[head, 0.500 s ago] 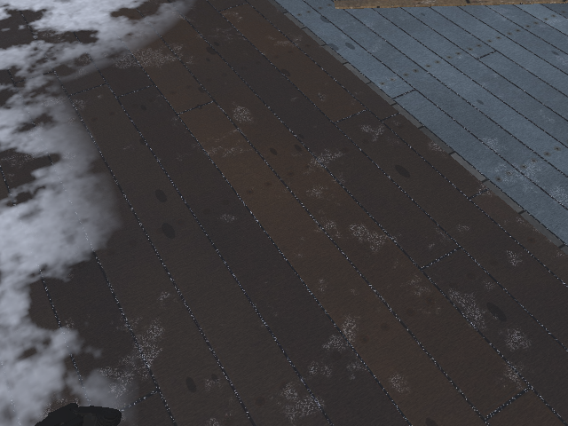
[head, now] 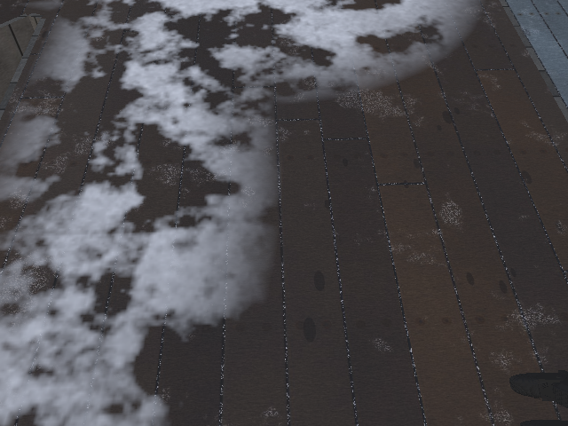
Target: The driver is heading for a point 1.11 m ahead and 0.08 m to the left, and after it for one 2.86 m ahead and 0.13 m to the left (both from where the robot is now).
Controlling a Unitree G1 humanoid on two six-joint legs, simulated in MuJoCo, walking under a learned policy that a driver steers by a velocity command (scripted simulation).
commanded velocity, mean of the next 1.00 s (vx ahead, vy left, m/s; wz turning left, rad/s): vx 0.28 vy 0.00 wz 0.00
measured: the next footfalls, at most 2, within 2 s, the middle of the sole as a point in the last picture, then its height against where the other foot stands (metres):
left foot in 0.10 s outside the picture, level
right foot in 0.50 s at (327, 385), level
